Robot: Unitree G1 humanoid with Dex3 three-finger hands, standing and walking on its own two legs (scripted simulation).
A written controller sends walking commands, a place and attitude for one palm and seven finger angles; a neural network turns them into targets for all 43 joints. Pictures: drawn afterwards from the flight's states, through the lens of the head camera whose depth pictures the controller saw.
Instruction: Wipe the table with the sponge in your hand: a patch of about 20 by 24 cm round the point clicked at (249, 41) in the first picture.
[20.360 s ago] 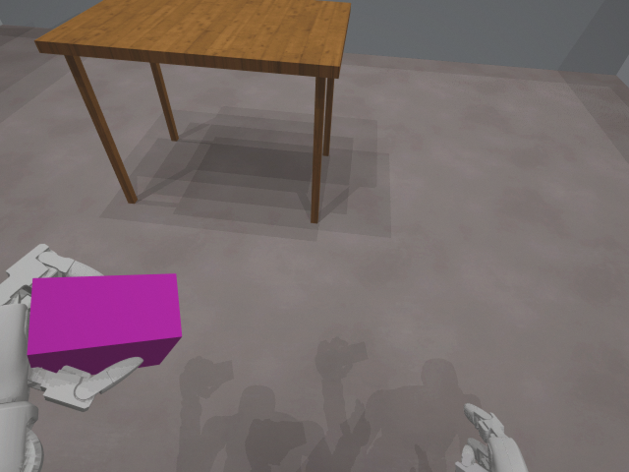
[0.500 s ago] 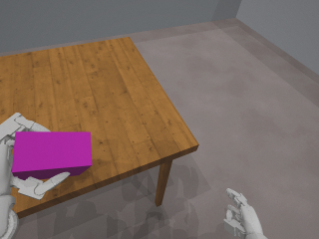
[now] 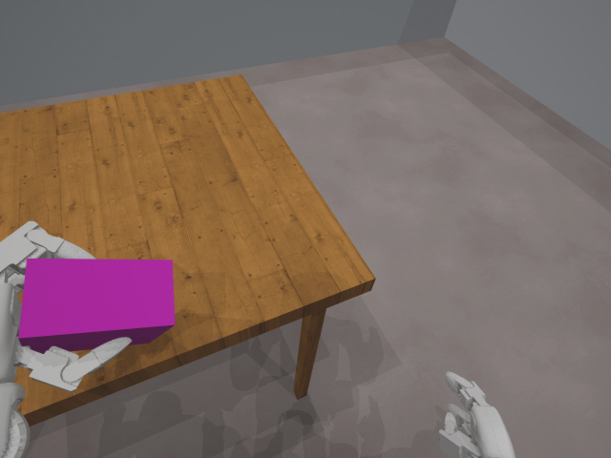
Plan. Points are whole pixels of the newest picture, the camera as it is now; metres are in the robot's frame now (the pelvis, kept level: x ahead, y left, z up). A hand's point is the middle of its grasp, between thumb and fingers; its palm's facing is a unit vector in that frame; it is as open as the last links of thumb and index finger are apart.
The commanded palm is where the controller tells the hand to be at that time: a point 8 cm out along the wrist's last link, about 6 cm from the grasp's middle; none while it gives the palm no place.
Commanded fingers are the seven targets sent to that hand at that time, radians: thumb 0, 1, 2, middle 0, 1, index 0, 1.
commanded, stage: turn the palm down, sponge in hand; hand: left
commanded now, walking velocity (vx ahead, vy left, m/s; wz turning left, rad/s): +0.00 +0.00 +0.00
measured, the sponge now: (119, 307) +0.23 +0.21 +0.13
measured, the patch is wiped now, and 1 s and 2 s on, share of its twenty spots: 0.00 0.00 0.00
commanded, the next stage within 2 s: none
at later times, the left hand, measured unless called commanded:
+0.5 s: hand (55, 321) +0.20 +0.25 +0.16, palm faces +0.44 -0.61 -0.65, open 10.3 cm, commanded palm +0.16 +0.27 +0.19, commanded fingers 0.00 0.10 1.30 -1.20 -1.60 -1.20 -1.60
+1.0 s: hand (63, 318) +0.21 +0.25 +0.15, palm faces +0.28 -0.42 -0.86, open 10.3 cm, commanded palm +0.17 +0.26 +0.20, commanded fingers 0.00 0.10 1.30 -1.20 -1.60 -1.20 -1.60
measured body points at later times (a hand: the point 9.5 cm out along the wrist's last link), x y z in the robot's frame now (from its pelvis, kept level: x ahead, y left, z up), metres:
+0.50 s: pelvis -0.02 -0.06 -0.01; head -0.02 -0.07 +0.44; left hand +0.17 +0.28 +0.19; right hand +0.19 -0.27 -0.10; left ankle -0.03 +0.08 -0.74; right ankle +0.01 -0.14 -0.74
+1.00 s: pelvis +0.00 -0.05 -0.01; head +0.01 -0.08 +0.44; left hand +0.19 +0.27 +0.19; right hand +0.21 -0.27 -0.10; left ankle -0.03 +0.08 -0.74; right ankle +0.01 -0.14 -0.74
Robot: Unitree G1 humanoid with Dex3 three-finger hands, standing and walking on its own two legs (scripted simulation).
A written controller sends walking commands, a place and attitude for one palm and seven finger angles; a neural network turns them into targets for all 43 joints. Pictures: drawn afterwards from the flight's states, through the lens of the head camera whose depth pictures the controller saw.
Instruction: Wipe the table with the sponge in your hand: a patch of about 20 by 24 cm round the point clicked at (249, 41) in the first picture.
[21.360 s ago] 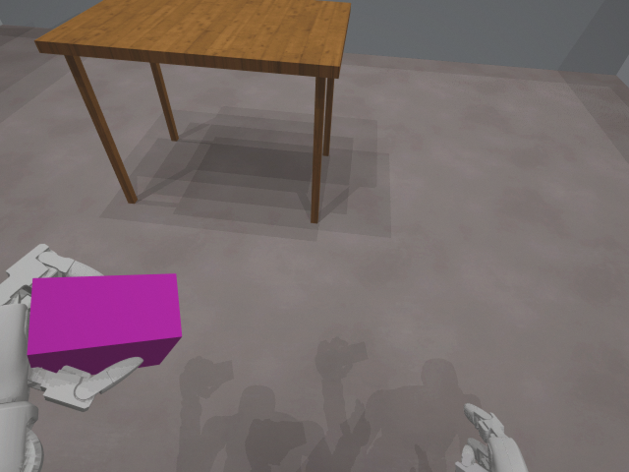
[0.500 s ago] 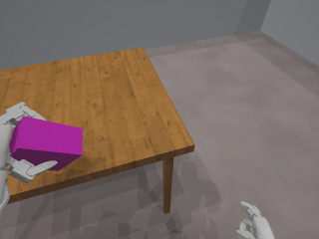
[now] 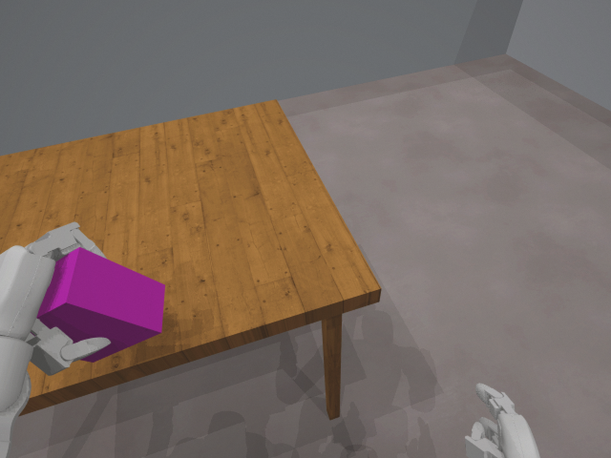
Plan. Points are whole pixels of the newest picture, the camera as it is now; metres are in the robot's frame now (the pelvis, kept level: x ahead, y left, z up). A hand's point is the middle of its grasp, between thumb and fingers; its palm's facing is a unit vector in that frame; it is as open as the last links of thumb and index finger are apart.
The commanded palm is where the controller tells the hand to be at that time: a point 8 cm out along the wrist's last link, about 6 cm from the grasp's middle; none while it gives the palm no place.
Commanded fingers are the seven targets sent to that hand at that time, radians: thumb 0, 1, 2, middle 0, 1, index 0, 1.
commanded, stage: turn the palm down, sponge in hand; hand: left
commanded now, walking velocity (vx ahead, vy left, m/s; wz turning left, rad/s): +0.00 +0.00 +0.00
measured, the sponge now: (101, 314) +0.23 +0.27 +0.12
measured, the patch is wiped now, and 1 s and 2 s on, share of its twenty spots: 0.00 0.00 0.00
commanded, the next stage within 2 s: move the sponge above the wiping area in 1.24 s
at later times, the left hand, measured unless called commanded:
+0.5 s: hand (48, 293) +0.22 +0.31 +0.16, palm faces +0.18 -0.22 -0.96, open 10.3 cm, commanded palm +0.18 +0.31 +0.23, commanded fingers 0.00 0.10 1.30 -1.20 -1.60 -1.20 -1.60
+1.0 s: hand (64, 299) +0.22 +0.29 +0.16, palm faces +0.10 -0.06 -0.99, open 10.3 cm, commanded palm +0.18 +0.29 +0.23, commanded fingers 0.00 0.10 1.30 -1.20 -1.60 -1.20 -1.60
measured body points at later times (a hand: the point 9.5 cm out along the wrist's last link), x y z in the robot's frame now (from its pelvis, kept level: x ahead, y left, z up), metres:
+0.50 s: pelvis +0.00 +0.02 +0.01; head -0.01 -0.01 +0.46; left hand +0.21 +0.32 +0.21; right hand +0.25 -0.17 -0.07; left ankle -0.02 +0.13 -0.73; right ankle +0.01 -0.10 -0.73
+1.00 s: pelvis -0.01 +0.01 +0.01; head -0.01 -0.05 +0.46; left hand +0.21 +0.29 +0.21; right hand +0.25 -0.19 -0.07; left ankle -0.02 +0.13 -0.73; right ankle +0.01 -0.10 -0.74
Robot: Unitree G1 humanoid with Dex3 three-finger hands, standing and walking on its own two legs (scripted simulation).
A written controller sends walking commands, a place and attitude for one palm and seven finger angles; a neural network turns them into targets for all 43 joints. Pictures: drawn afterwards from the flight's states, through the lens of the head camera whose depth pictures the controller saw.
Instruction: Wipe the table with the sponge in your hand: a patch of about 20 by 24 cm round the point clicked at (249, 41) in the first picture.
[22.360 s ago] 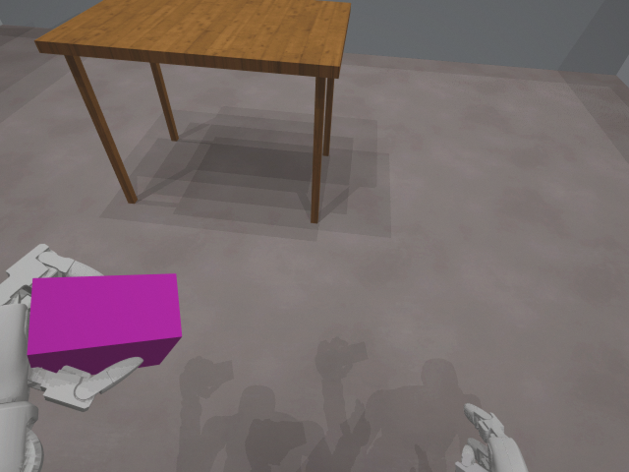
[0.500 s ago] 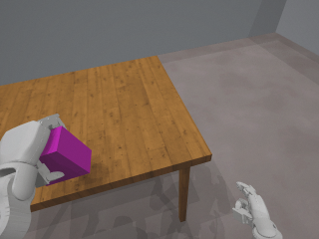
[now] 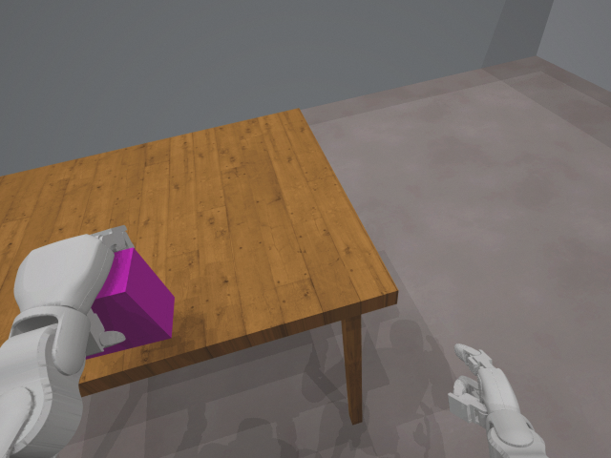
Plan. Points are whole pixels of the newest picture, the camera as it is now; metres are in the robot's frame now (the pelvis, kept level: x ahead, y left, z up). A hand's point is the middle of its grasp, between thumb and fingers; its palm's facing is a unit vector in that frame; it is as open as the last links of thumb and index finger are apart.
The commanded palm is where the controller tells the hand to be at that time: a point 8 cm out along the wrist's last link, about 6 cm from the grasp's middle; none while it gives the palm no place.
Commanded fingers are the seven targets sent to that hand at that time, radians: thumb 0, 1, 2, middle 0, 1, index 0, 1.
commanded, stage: turn the palm down, sponge in hand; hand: left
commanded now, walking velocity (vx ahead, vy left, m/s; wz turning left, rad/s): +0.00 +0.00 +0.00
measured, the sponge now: (115, 313) +0.23 +0.29 +0.11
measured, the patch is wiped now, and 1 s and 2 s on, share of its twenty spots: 0.00 0.00 0.00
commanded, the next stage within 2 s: move the sponge above the wiping area in 0.24 s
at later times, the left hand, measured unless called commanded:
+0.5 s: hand (108, 296) +0.23 +0.27 +0.14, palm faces +0.10 -0.06 -0.99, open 10.3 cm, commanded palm +0.19 +0.28 +0.21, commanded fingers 0.00 0.10 1.30 -1.20 -1.60 -1.20 -1.60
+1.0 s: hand (105, 298) +0.23 +0.29 +0.13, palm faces +0.08 -0.07 -0.99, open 10.3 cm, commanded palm +0.20 +0.29 +0.20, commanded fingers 0.00 0.10 1.30 -1.20 -1.60 -1.20 -1.60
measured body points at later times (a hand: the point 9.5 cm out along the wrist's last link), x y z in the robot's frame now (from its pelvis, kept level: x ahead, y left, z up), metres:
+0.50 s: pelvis +0.00 -0.01 +0.00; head -0.01 -0.06 +0.44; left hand +0.22 +0.27 +0.20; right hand +0.25 -0.21 -0.08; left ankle -0.01 +0.12 -0.74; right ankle +0.02 -0.10 -0.75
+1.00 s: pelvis +0.00 +0.01 +0.00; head -0.01 -0.04 +0.45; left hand +0.23 +0.29 +0.18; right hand +0.25 -0.20 -0.08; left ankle -0.01 +0.12 -0.74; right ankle +0.02 -0.10 -0.74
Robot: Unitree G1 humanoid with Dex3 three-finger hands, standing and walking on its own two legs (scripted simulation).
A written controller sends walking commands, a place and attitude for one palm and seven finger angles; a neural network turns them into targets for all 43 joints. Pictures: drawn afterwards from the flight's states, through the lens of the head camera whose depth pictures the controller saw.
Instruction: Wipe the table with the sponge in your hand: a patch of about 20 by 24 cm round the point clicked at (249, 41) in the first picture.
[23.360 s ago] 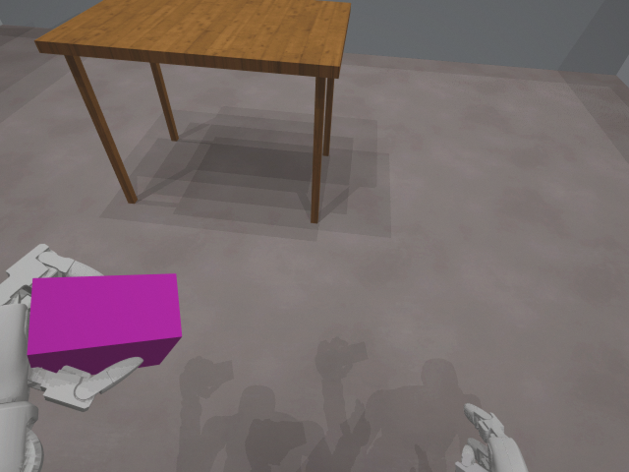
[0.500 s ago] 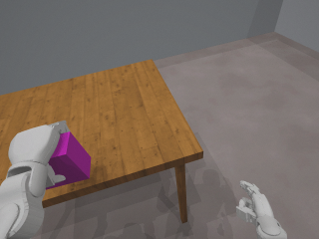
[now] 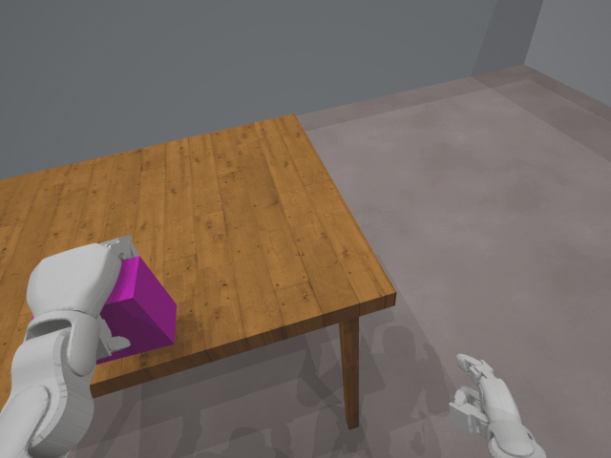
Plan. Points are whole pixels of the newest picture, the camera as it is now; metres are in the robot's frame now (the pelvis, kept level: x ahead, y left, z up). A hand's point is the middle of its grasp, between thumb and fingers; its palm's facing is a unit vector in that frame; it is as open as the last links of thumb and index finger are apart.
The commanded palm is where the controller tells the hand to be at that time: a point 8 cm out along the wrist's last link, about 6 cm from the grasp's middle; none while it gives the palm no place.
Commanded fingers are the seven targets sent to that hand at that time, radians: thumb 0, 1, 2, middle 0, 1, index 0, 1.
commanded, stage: move the sponge above the wiping area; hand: left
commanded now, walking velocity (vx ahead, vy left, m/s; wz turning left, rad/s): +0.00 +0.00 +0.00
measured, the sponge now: (120, 320) +0.23 +0.29 +0.09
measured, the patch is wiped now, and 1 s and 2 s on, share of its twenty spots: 0.00 0.00 0.00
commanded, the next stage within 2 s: lower the sponge onto the table in 1.78 s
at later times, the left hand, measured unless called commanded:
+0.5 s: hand (114, 292) +0.25 +0.29 +0.12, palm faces +0.04 -0.06 -1.00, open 10.3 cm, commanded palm +0.22 +0.30 +0.18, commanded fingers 0.00 0.10 1.30 -1.20 -1.60 -1.20 -1.60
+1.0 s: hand (120, 289) +0.27 +0.30 +0.10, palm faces +0.01 -0.05 -1.00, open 10.3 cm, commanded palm +0.24 +0.31 +0.16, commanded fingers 0.00 0.10 1.30 -1.20 -1.60 -1.20 -1.60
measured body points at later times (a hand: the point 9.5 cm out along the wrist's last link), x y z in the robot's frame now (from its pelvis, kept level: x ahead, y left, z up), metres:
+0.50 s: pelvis +0.01 +0.00 +0.00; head +0.00 -0.05 +0.45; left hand +0.25 +0.29 +0.17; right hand +0.25 -0.21 -0.09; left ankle -0.02 +0.12 -0.74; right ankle +0.02 -0.11 -0.74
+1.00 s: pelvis +0.02 +0.00 +0.00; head +0.01 -0.05 +0.45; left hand +0.26 +0.30 +0.16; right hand +0.25 -0.21 -0.09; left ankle -0.02 +0.12 -0.74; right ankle +0.02 -0.11 -0.74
